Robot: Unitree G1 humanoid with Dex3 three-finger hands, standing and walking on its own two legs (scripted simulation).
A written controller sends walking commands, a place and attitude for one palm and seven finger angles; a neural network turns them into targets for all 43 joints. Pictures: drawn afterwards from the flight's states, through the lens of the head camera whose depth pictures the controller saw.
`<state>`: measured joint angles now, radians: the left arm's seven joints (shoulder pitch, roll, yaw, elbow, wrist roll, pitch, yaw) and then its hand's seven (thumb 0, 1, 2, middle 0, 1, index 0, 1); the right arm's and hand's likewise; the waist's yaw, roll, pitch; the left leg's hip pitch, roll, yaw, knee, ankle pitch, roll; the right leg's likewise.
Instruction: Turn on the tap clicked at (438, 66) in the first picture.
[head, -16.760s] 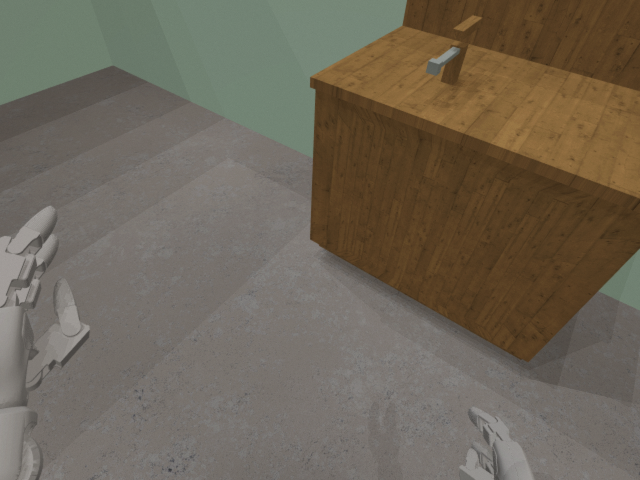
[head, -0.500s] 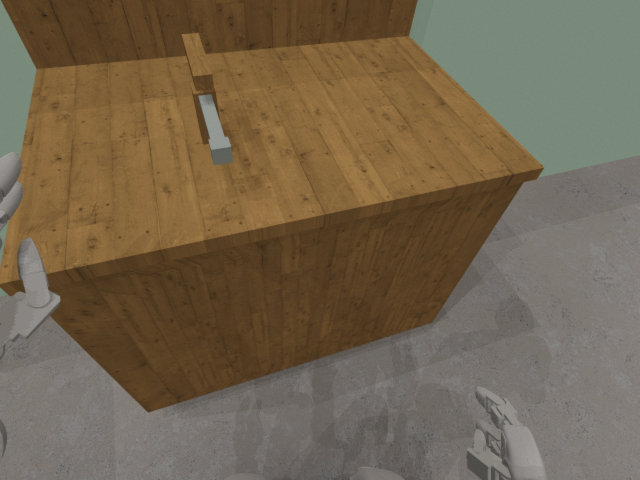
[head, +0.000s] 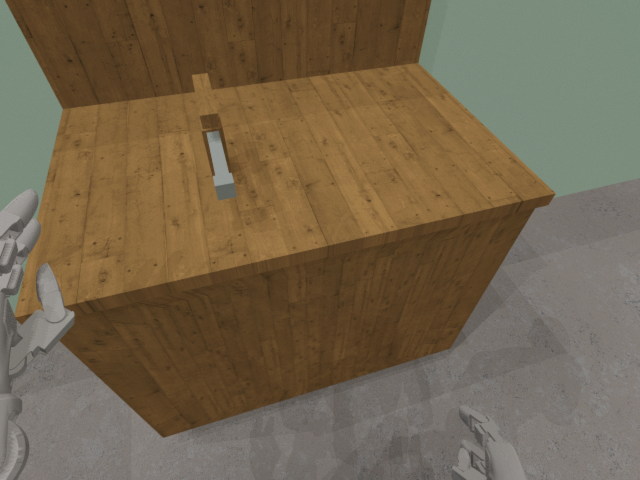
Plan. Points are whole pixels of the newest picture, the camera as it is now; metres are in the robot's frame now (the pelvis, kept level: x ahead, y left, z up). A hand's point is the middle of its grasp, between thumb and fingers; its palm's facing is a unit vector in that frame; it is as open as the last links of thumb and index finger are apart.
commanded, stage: shuffle to correct the standing spot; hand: left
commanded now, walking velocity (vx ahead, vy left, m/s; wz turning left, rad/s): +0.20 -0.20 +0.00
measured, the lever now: (224, 186) +0.49 +0.18 +0.09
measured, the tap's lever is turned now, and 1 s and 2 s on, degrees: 0 0 0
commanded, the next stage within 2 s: come to a stop and stand still in 0.80 s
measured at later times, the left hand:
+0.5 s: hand (179, 235) +0.32 +0.18 +0.17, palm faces +0.35 -0.78 -0.51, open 7.4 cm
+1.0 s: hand (296, 190) +0.40 +0.06 +0.17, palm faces +0.40 -0.80 -0.44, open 7.4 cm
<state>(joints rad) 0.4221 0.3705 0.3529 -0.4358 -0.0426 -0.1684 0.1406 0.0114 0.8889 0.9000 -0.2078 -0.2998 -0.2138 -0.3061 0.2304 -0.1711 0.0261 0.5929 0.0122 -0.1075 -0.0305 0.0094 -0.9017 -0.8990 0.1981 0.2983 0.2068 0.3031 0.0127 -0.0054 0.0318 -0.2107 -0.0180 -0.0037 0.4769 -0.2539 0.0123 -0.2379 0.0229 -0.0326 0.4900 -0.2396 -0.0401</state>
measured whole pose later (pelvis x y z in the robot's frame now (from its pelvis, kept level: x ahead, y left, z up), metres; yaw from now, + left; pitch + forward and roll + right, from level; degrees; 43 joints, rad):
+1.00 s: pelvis +0.18 -0.18 -0.02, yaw +1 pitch -2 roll +0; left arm 0.43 0.40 0.39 -0.57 -0.06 -0.15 0.12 0.01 0.89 0.90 -0.21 -0.30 -0.22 -0.31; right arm 0.16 -0.20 0.00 0.60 0.02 -0.08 0.01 0.01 -0.90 -0.90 0.20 0.30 0.21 0.30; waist 0.02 0.02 0.12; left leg -0.44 0.09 0.00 1.03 -0.51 -0.02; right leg -0.36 0.01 -0.10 0.67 -0.28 -0.06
